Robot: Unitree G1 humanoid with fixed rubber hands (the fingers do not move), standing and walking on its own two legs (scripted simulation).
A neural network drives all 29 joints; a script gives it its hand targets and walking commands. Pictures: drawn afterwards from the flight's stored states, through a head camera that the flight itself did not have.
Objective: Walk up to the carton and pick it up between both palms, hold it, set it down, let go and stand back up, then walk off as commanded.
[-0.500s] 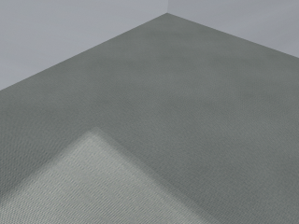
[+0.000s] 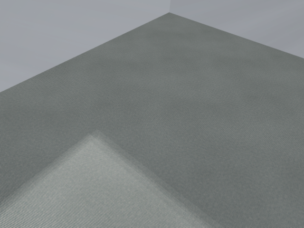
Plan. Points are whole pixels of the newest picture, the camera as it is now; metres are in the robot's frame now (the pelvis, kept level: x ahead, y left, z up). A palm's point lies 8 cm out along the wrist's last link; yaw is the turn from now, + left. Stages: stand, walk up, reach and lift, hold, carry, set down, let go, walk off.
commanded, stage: stand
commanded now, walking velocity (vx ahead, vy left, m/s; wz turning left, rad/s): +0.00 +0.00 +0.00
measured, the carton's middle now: out of the picture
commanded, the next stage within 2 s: walk up in 0.68 s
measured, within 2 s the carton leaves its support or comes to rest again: neither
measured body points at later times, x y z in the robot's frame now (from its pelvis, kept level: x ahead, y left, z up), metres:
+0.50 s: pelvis +0.01 +0.00 +0.00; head +0.02 +0.01 +0.45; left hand +0.08 +0.29 -0.14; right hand +0.10 -0.29 -0.13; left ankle -0.01 +0.12 -0.75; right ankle +0.00 -0.13 -0.75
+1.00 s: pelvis -0.01 +0.00 -0.01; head +0.03 +0.00 +0.44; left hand +0.09 +0.30 -0.14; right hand +0.09 -0.30 -0.14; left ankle -0.01 +0.12 -0.75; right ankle +0.00 -0.13 -0.75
